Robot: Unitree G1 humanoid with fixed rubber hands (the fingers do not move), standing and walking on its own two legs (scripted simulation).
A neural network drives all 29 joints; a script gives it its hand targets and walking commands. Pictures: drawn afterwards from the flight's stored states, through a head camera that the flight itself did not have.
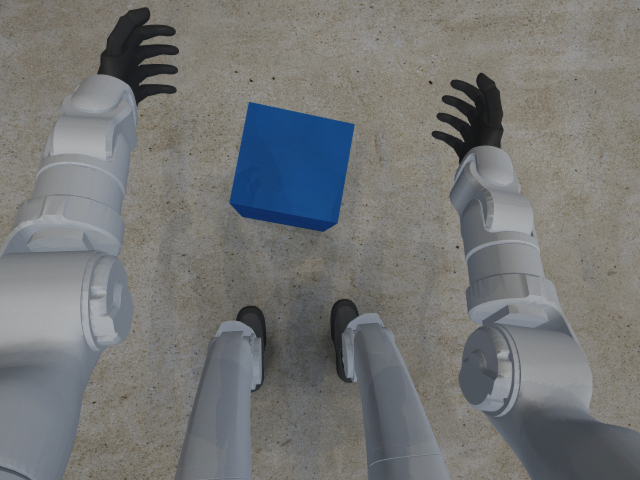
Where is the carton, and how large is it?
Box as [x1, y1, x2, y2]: [229, 102, 354, 231]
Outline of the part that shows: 249,102 229,202 242,216 322,231 337,222 354,124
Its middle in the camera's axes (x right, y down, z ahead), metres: -0.07 -0.14 +0.87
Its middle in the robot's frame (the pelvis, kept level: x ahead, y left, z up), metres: +0.52 -0.01 -0.54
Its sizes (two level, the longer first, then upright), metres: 0.210 0.200 0.250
